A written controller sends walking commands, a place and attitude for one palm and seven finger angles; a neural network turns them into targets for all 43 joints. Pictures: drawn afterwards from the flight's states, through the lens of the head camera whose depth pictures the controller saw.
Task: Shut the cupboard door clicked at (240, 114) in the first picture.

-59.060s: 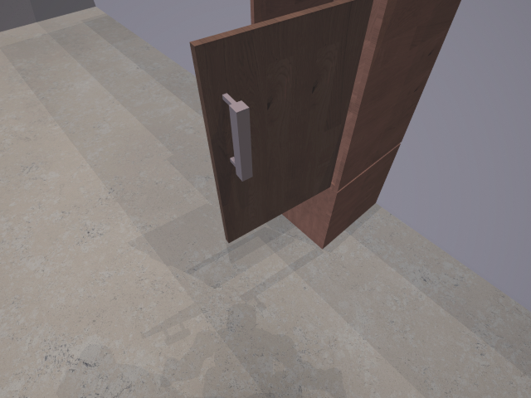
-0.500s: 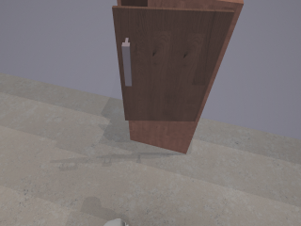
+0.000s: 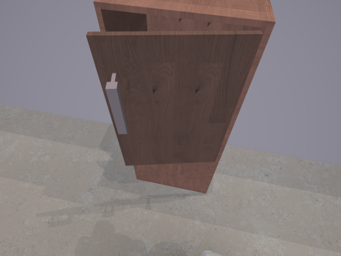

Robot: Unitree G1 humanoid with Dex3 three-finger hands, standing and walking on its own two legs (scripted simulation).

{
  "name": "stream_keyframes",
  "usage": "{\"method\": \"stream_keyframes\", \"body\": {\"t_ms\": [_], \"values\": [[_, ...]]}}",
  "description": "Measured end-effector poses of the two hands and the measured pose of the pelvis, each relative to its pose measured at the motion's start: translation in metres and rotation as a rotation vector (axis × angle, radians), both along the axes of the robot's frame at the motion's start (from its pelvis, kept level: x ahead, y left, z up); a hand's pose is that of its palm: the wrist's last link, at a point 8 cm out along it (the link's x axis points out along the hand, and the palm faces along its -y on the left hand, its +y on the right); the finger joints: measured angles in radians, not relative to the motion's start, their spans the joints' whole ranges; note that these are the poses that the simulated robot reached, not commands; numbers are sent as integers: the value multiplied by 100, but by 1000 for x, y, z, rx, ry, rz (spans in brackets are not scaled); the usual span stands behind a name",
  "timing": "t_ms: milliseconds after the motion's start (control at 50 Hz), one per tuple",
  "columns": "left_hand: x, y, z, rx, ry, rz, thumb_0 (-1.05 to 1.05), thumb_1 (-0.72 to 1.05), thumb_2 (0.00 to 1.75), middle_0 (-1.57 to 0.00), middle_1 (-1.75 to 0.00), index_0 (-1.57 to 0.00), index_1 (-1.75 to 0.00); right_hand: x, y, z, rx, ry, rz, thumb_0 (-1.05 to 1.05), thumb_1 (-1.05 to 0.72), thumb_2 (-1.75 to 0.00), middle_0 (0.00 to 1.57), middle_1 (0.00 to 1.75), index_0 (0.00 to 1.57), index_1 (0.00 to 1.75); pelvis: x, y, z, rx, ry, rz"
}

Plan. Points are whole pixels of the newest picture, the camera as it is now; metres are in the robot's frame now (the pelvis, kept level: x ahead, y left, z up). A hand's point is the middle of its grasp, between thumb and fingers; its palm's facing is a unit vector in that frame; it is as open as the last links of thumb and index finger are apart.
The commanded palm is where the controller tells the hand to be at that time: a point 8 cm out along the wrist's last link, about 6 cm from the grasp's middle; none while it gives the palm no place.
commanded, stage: come to a stop and stand still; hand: left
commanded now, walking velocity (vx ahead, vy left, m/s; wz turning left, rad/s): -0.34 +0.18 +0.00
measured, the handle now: (118, 105) +0.49 +0.16 +0.06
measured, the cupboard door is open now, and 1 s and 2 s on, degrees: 15 15 15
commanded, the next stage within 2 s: look again from close up in 1.34 s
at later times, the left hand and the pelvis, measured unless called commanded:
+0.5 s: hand out of the picture +0.10 +0.22 -0.20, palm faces +0.08 -0.98 -0.20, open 7.3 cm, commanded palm none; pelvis +0.05 +0.02 -0.01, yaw +1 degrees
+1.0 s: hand out of the picture +0.02 +0.16 -0.18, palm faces +0.01 -0.98 -0.18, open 7.3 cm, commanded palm none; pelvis +0.00 -0.02 +0.00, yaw +0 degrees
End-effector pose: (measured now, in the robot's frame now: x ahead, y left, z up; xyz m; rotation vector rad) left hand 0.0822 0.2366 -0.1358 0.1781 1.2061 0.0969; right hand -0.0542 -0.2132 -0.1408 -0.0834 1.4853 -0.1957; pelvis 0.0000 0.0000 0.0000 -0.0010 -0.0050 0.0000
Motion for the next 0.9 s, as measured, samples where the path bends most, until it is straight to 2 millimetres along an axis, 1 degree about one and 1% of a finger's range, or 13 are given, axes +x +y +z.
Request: {"method": "stream_keyframes", "body": {"t_ms": [40,80,180,280,360,420,460,520,580,680,740,800,900], "values": [[22,-9,-4,18,-32,-8,0,92,90,-19,-30,-20,-30,6,-10,-11,17,29,-17,0,-91,-90,20,30,21,30,18,-13,-10,23,-1,1],[36,-20,-6,30,-39,-2,0,92,90,-19,-30,-20,-30,18,-20,-20,23,53,-15,0,-91,-90,20,30,21,30,31,-19,-14,6,-3,1],[44,-41,-5,17,-1,20,0,92,90,-19,-30,-20,-30,73,-37,-14,-8,7,7,0,-91,-90,20,30,20,30,49,-26,-6,3,-3,11],[40,-29,-4,25,15,67,-1,94,90,-20,-30,-20,-30,138,-46,-5,-47,-100,74,0,-91,-90,19,30,20,30,54,-21,-2,6,-1,17],[28,-10,-10,25,41,86,-1,93,90,-20,-30,-20,-30,184,-41,6,-82,-214,118,0,-91,-90,19,30,20,30,52,-9,-3,-1,-2,21],[19,8,-21,17,56,98,0,92,90,-20,-30,-20,-30,206,-31,13,-111,-295,149,0,-91,-90,19,30,20,30,51,4,-10,-14,-4,23],[13,20,-30,12,66,111,0,92,90,-20,-30,-20,-30,212,-22,14,-129,-329,174,0,-91,-90,19,30,20,30,50,13,-16,-31,-4,27],[0,32,-30,12,94,119,0,92,90,-20,-30,-20,-30,209,-8,21,-138,-332,200,0,-91,-90,19,30,20,30,46,18,-12,-27,-12,17],[-14,39,-26,7,124,123,0,92,90,-19,-30,-20,-30,199,3,26,-133,-322,201,0,-91,-90,20,30,20,30,42,22,-5,-32,-10,10],[-37,40,-19,2,177,110,0,92,90,-19,-30,-20,-30,169,10,28,-117,-292,154,0,-91,-90,20,30,21,30,34,24,2,-44,-7,-6],[-44,35,-16,-1,192,93,0,92,90,-19,-30,-20,-30,144,3,26,-120,-258,113,0,-92,-90,20,30,21,30,27,21,4,-47,-5,-10],[-45,24,-14,-2,181,75,0,92,90,-19,-30,-20,-30,114,-8,21,-116,-205,85,0,-92,-90,20,30,21,30,19,16,4,-45,-5,-6],[-49,0,-15,10,128,62,0,91,90,-19,-30,-20,-30,62,-31,3,-86,-106,36,0,-92,-90,20,30,21,30,5,-4,-4,2,-1,-2]]}}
